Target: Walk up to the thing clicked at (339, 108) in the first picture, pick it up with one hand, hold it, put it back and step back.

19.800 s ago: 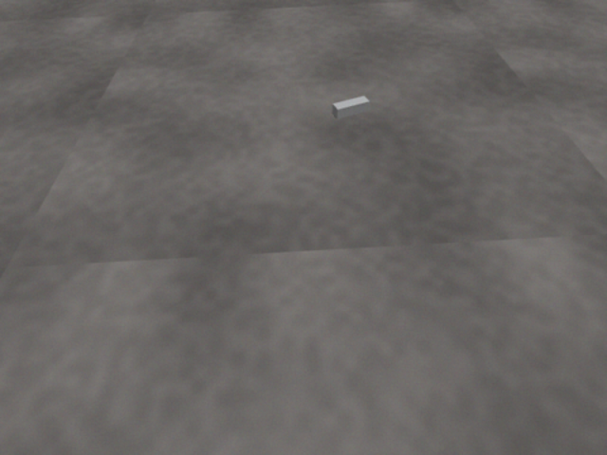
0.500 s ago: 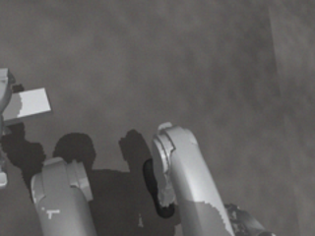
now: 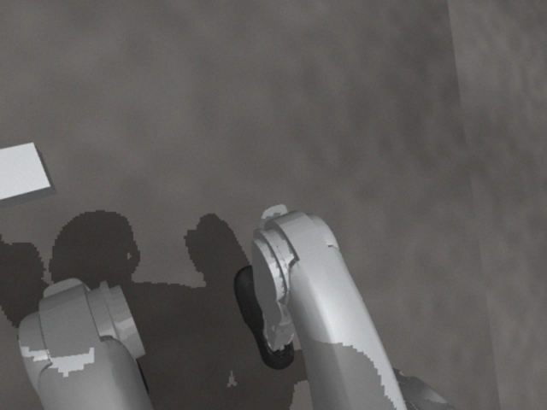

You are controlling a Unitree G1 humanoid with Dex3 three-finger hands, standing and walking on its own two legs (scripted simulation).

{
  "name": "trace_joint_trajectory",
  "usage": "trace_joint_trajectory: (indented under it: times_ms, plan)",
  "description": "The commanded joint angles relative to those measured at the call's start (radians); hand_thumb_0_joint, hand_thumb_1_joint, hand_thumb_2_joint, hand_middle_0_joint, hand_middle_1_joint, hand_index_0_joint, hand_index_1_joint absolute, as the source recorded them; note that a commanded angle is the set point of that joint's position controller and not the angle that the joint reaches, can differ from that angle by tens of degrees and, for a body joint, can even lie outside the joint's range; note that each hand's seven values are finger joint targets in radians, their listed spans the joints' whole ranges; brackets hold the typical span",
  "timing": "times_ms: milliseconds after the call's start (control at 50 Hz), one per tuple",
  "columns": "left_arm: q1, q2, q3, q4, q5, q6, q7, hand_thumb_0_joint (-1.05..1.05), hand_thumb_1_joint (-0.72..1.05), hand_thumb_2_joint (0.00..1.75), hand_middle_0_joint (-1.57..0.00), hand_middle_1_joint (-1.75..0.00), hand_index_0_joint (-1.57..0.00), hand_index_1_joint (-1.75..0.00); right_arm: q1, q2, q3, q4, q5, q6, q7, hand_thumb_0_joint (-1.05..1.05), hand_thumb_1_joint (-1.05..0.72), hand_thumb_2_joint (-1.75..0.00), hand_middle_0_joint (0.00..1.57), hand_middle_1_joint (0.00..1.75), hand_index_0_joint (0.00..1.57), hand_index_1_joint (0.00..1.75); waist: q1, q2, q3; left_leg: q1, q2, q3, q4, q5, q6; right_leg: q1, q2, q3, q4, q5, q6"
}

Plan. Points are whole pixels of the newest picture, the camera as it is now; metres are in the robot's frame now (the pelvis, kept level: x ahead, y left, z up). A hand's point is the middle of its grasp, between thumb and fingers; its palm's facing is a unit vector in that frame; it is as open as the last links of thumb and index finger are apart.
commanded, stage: close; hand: left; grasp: from above
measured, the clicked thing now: out of the picture +0.47 +0.28 -0.27
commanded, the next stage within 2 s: settle in 1.58 s
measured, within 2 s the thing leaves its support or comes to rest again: neither
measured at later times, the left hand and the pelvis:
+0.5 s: hand out of the picture +0.45 +0.28 -0.24, palm faces -0.46 -0.11 -0.88, open 11.4 cm; pelvis -0.01 +0.00 +0.00, yaw -1 degrees
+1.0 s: hand out of the picture +0.45 +0.28 -0.25, palm faces -0.46 -0.12 -0.88, open 10.2 cm; pelvis -0.01 +0.00 +0.01, yaw -2 degrees
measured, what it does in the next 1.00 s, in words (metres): stands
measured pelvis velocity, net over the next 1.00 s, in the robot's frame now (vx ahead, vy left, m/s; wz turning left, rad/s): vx -0.01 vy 0.00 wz -0.03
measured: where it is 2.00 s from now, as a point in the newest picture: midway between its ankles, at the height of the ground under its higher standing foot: (207, 375)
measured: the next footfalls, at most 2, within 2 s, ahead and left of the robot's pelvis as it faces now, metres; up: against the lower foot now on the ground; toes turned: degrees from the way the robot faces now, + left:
none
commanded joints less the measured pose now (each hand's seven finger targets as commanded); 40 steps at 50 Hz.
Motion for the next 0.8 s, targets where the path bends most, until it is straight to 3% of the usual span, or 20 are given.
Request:
trace_joint_trajectory:
  times_ms: [0,20,40,60,220,280,340,380,460,560,580,620,680,780]
  plan:
    - [-0.293,0.177,-0.024,-0.073,-0.002,0.004,0.054,0.0,-0.37,1.1,-0.14,-1.08,-0.14,-1.07,0.209,-0.322,-0.091,0.02,0.0,-0.007,0.002,0.0,-0.89,-0.89,0.2,0.3,0.2,0.3,-0.075,0.437,-0.627,0.483,0.023,0.124,-0.269,0.274,0.041,0.357,0.03,-0.157,-0.178,0.246,-0.086]
    - [-0.295,0.223,0.003,-0.085,-0.008,-0.001,0.066,0.0,-0.32,1.11,-0.19,-1.08,-0.19,-1.08,0.205,-0.314,-0.081,0.027,0.004,-0.009,0.002,0.0,-0.89,-0.89,0.2,0.3,0.2,0.3,-0.056,0.449,-0.632,0.475,0.025,0.118,-0.286,0.26,0.043,0.379,0.034,-0.157,-0.185,0.235,-0.086]
    - [-0.291,0.224,0.005,-0.068,-0.004,0.001,0.073,0.0,-0.27,1.12,-0.22,-1.08,-0.22,-1.08,0.201,-0.329,-0.082,0.023,0.002,-0.011,0.002,0.0,-0.89,-0.9,0.2,0.3,0.2,0.3,-0.061,0.439,-0.621,0.47,0.023,0.116,-0.285,0.258,0.042,0.366,0.032,-0.16,-0.186,0.23,-0.087]
    - [-0.296,0.198,-0.021,-0.056,0.004,0.005,0.074,0.0,-0.25,1.1,-0.23,-1.07,-0.24,-1.07,0.186,-0.332,-0.085,0.017,0.002,-0.017,0.004,0.0,-0.89,-0.9,0.2,0.3,0.2,0.3,-0.067,0.436,-0.604,0.473,0.024,0.114,-0.285,0.254,0.039,0.352,0.031,-0.161,-0.184,0.226,-0.087]
    - [-0.311,0.209,-0.03,-0.018,-0.003,0.023,0.081,0.0,-0.18,0.91,-0.25,-1.0,-0.28,-0.97,0.17,-0.344,-0.069,0.01,0.002,-0.044,0.024,0.0,-0.89,-0.9,0.2,0.3,0.2,0.3,-0.082,0.459,-0.594,0.504,0.032,0.09,-0.298,0.248,0.033,0.346,0.028,-0.17,-0.172,0.224,-0.078]
    - [-0.313,0.239,-0.022,-0.034,-0.003,0.026,0.083,0.0,-0.18,0.92,-0.27,-0.98,-0.3,-0.96,0.172,-0.343,-0.057,0.005,0.005,-0.044,0.025,0.0,-0.89,-0.9,0.2,0.3,0.2,0.3,-0.082,0.466,-0.616,0.504,0.033,0.091,-0.298,0.259,0.037,0.375,0.033,-0.168,-0.181,0.236,-0.079]
    - [-0.306,0.224,-0.044,-0.006,-0.011,0.028,0.08,0.0,-0.14,0.92,-0.29,-1.0,-0.32,-0.97,0.15,-0.338,-0.047,0.0,0.008,-0.053,0.025,0.0,-0.89,-0.9,0.2,0.3,0.2,0.3,-0.088,0.44,-0.587,0.471,0.032,0.098,-0.282,0.235,0.041,0.392,0.034,-0.164,-0.186,0.232,-0.078]
    - [-0.31,0.249,-0.025,-0.015,-0.013,0.026,0.089,0.0,-0.13,0.9,-0.31,-0.98,-0.34,-0.95,0.163,-0.346,-0.046,0.006,0.007,-0.051,0.023,0.0,-0.89,-0.9,0.2,0.3,0.2,0.3,-0.082,0.466,-0.61,0.489,0.033,0.088,-0.296,0.258,0.037,0.39,0.035,-0.168,-0.181,0.24,-0.082]
    - [-0.306,0.241,-0.046,-0.009,-0.02,0.025,0.087,0.0,-0.11,0.88,-0.34,-0.94,-0.36,-0.92,0.141,-0.344,-0.028,-0.01,0.004,-0.057,0.027,0.0,-0.89,-0.9,0.2,0.3,0.2,0.3,-0.095,0.443,-0.572,0.471,0.037,0.081,-0.296,0.236,0.037,0.392,0.036,-0.173,-0.189,0.227,-0.079]
    - [-0.304,0.265,-0.035,-0.031,-0.02,0.019,0.093,0.0,-0.05,0.85,-0.39,-0.92,-0.41,-0.9,0.162,-0.355,-0.031,-0.011,0.005,-0.061,0.028,0.0,-0.9,-0.9,0.2,0.3,0.2,0.3,-0.089,0.482,-0.613,0.525,0.044,0.069,-0.307,0.273,0.027,0.407,0.04,-0.178,-0.184,0.256,-0.082]
    - [-0.309,0.245,-0.041,-0.026,-0.019,0.018,0.093,0.0,-0.04,0.85,-0.39,-0.92,-0.42,-0.9,0.159,-0.355,-0.033,-0.011,0.006,-0.064,0.032,0.0,-0.9,-0.9,0.2,0.3,0.2,0.3,-0.095,0.49,-0.606,0.53,0.045,0.061,-0.303,0.285,0.023,0.389,0.032,-0.181,-0.172,0.263,-0.081]
    - [-0.293,0.235,-0.048,-0.016,-0.026,0.021,0.088,0.0,-0.03,0.84,-0.4,-0.92,-0.42,-0.89,0.156,-0.35,-0.023,-0.018,0.003,-0.068,0.039,0.0,-0.9,-0.9,0.2,0.3,0.2,0.3,-0.103,0.476,-0.582,0.518,0.043,0.069,-0.29,0.29,0.028,0.399,0.035,-0.182,-0.177,0.271,-0.076]
    - [-0.314,0.286,-0.029,-0.032,-0.024,0.022,0.094,0.0,-0.01,0.82,-0.43,-0.88,-0.45,-0.86,0.158,-0.369,-0.035,-0.016,0.009,-0.069,0.033,0.0,-0.9,-0.9,0.2,0.3,0.2,0.3,-0.096,0.487,-0.586,0.51,0.042,0.073,-0.304,0.259,0.03,0.413,0.035,-0.174,-0.19,0.251,-0.08]
    - [-0.295,0.272,-0.033,-0.044,-0.038,0.03,0.09,0.0,0.05,0.78,-0.46,-0.87,-0.49,-0.84,0.167,-0.366,-0.037,-0.014,0.013,-0.068,0.03,0.0,-0.9,-0.9,0.2,0.3,0.2,0.3,-0.097,0.467,-0.598,0.493,0.041,0.087,-0.301,0.263,0.036,0.448,0.042,-0.17,-0.211,0.26,-0.081]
